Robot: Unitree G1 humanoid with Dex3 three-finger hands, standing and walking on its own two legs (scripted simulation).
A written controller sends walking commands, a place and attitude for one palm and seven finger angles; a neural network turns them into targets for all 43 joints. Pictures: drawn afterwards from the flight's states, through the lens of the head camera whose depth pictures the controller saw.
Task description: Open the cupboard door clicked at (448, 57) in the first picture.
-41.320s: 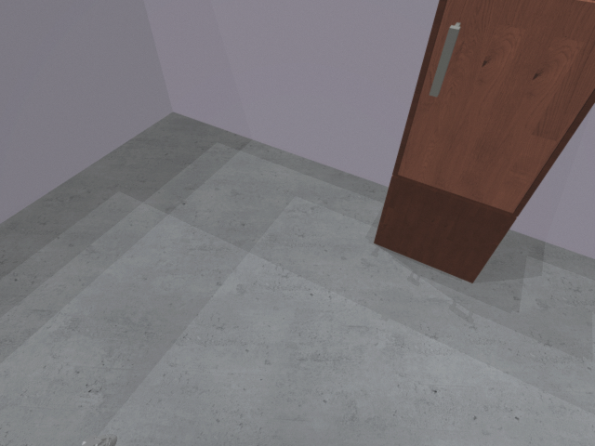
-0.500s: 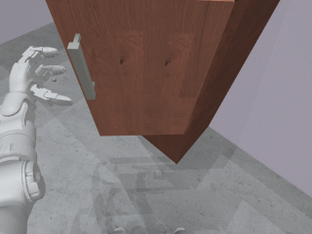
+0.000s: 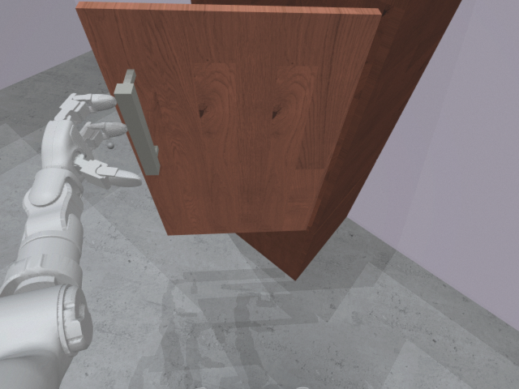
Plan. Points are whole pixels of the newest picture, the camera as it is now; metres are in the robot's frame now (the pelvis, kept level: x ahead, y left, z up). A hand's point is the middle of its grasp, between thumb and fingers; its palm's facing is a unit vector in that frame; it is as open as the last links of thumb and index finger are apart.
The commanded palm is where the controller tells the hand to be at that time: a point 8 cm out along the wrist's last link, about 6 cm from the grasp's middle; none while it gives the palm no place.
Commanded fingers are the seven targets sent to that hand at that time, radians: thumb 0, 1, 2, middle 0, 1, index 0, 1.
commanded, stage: slide the fingers in behind the handle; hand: left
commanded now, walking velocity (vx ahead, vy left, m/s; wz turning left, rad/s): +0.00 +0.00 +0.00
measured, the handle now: (142, 126) +0.51 +0.17 +0.11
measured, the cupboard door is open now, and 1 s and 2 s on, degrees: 44 43 43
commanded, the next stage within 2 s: close the thumb around the handle in 1.12 s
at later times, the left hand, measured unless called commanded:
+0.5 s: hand (131, 145) +0.46 +0.18 +0.11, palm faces +0.04 -1.00 -0.01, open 14.0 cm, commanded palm +0.43 +0.22 +0.11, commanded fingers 0.00 -0.50 0.30 -0.30 -1.20 -0.30 -1.20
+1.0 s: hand (152, 144) +0.46 +0.15 +0.11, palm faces +0.05 -1.00 +0.00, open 14.0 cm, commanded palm +0.43 +0.20 +0.11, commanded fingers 0.00 -0.50 0.30 -0.30 -1.20 -0.30 -1.20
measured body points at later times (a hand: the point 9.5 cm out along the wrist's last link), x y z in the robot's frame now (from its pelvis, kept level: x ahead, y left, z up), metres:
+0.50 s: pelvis -0.01 -0.01 +0.00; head +0.06 +0.00 +0.44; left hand +0.45 +0.24 +0.11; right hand +0.03 -0.27 -0.12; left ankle +0.00 +0.10 -0.71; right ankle -0.01 -0.12 -0.71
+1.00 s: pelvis -0.01 -0.02 +0.00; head +0.05 -0.02 +0.45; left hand +0.45 +0.20 +0.12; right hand +0.04 -0.28 -0.12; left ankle +0.00 +0.10 -0.71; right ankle -0.01 -0.12 -0.71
